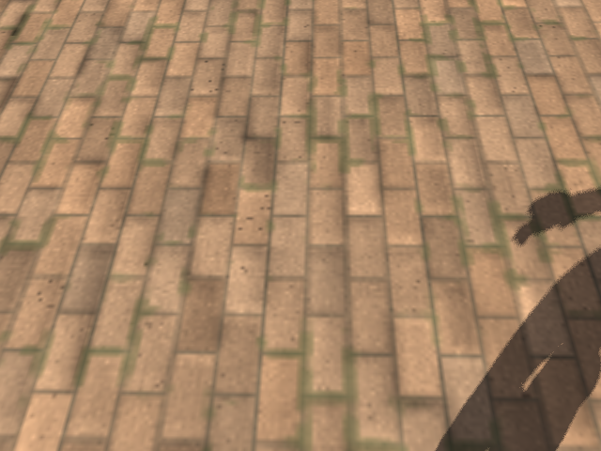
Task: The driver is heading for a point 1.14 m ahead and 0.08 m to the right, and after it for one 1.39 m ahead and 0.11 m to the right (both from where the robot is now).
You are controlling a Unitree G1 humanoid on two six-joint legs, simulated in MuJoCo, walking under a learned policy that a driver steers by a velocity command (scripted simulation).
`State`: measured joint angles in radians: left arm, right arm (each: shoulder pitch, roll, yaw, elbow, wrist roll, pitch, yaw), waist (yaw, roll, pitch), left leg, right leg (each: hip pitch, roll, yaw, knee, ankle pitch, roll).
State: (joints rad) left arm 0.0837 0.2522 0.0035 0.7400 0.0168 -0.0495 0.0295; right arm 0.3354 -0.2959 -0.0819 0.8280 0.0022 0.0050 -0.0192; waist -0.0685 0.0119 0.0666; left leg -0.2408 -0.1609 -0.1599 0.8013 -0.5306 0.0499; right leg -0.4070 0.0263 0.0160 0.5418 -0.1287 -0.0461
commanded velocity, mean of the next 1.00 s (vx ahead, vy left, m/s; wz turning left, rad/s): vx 0.02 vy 0.00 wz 0.13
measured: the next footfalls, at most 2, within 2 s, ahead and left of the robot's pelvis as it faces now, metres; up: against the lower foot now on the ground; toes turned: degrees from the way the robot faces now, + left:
left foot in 0.36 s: +0.03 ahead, +0.11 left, +0.00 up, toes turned +3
left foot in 1.82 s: +0.45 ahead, +0.08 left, +0.00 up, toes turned +9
